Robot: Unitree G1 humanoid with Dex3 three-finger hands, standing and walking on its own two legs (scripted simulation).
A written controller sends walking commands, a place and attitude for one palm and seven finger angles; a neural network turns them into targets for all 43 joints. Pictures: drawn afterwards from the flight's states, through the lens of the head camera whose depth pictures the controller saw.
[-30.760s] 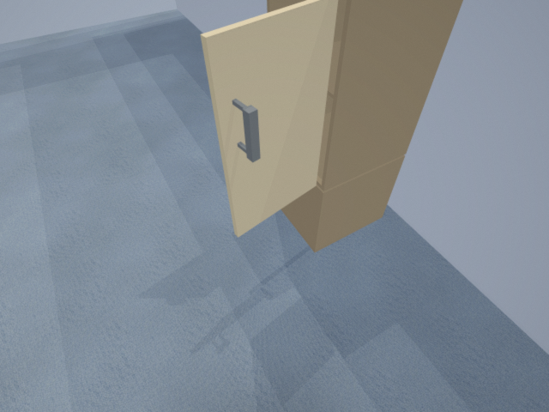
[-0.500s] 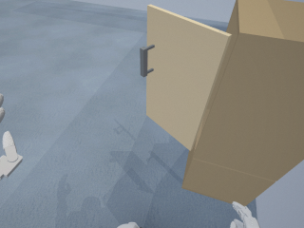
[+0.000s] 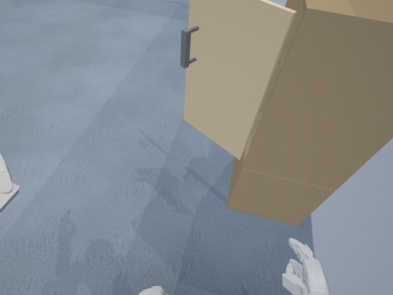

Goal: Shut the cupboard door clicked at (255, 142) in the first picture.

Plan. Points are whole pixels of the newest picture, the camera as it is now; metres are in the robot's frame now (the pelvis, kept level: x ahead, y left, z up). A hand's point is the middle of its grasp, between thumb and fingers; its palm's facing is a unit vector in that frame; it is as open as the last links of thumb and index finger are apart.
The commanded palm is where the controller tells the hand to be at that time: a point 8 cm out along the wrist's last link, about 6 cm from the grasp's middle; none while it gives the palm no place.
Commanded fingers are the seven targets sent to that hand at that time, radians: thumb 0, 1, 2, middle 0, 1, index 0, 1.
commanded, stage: stop stepping back and stand still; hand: left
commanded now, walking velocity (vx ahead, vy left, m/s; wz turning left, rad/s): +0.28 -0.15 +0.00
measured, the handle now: (189, 47) +0.86 +0.08 +0.06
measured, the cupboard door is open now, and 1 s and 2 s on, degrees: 60 60 60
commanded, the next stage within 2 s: let the arm hang, fingers relaxed in 0.64 s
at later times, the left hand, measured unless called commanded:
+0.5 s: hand out of the picture +0.17 +0.28 +0.18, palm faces +0.40 -0.83 -0.38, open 7.5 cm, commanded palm +0.10 +0.32 +0.19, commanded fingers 0.00 0.90 0.90 -0.20 -0.30 -0.20 -0.30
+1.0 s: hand out of the picture +0.04 +0.20 -0.16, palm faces -0.08 -0.98 -0.17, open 7.4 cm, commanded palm none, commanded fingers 0.00 0.90 0.90 -0.20 -0.30 -0.20 -0.30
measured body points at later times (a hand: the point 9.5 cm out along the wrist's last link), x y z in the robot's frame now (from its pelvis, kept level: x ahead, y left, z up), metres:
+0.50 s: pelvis -0.05 +0.03 +0.01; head -0.07 +0.05 +0.46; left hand +0.14 +0.33 +0.20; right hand +0.05 -0.22 -0.07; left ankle +0.04 +0.10 -0.72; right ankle -0.09 -0.07 -0.72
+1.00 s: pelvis -0.06 +0.03 +0.00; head -0.05 +0.04 +0.45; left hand +0.04 +0.25 -0.14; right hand +0.05 -0.22 -0.12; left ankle +0.04 +0.10 -0.73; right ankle -0.07 -0.10 -0.73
